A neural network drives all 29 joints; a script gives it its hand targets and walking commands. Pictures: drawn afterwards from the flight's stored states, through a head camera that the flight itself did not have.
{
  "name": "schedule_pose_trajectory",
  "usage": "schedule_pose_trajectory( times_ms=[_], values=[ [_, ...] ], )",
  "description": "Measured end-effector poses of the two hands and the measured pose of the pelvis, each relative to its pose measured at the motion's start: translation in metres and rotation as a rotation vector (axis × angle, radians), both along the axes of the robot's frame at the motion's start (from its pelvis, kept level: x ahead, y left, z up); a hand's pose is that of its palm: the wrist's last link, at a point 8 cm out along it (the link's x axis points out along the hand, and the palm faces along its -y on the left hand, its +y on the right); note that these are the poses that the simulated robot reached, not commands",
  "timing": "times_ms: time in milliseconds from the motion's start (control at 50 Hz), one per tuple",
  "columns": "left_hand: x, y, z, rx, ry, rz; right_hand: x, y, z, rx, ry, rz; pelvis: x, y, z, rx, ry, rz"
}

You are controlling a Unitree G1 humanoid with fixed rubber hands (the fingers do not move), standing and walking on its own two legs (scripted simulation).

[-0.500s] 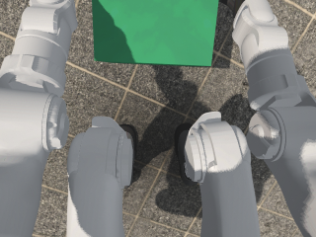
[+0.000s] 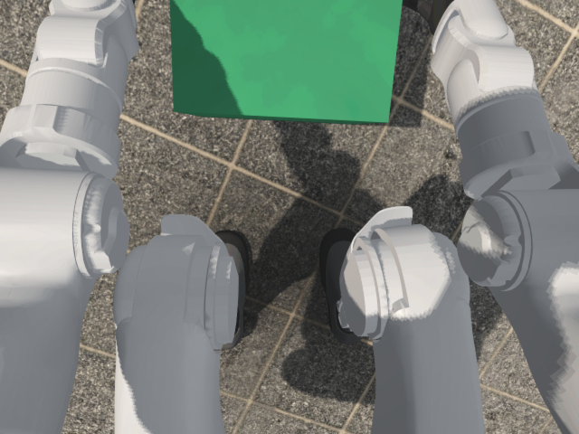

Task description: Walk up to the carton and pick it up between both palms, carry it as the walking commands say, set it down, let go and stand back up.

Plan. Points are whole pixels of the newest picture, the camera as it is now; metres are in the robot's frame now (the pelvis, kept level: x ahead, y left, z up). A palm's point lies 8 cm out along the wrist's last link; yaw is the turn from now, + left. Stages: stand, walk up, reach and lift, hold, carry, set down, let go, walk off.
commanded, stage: set down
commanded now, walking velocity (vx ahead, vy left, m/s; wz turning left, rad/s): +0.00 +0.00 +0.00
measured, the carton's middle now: out of the picture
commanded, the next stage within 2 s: none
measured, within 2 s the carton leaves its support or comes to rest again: neither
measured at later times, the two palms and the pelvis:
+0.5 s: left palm out of the picture +0.56 +0.17 -0.17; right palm out of the picture +0.54 -0.16 -0.17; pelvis +0.00 +0.00 +0.01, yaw +0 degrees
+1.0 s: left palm out of the picture +0.58 +0.21 -0.15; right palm out of the picture +0.55 -0.19 -0.16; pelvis +0.00 +0.00 +0.00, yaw +0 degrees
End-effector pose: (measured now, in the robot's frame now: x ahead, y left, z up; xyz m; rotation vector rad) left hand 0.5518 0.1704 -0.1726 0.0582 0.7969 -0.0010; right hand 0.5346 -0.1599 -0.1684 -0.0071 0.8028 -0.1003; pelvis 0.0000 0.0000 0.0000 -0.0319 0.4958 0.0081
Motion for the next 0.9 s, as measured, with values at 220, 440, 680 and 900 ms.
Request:
schedule_pose_trajectory(
  times_ms=[220,440,680,900],
  values=[
    [0.000,0.000,-0.001,-0.005,-0.008,-0.002,0.000,0.000,0.000,0.001,-0.001,0.006,-0.001,0.001,0.000,-0.002,0.003,0.001],
    [0.004,0.001,0.000,0.001,-0.029,0.020,0.002,0.001,-0.001,-0.013,-0.018,-0.016,-0.002,0.001,0.007,-0.002,0.026,0.002],
    [0.011,0.023,0.001,0.033,-0.039,0.075,0.005,-0.013,-0.005,-0.046,-0.025,-0.046,0.000,0.001,0.005,0.001,0.039,0.003],
    [0.016,0.034,0.005,0.038,-0.065,0.100,0.004,-0.031,-0.003,-0.071,-0.045,-0.065,-0.003,0.002,0.001,-0.002,0.039,0.004]
  ],
)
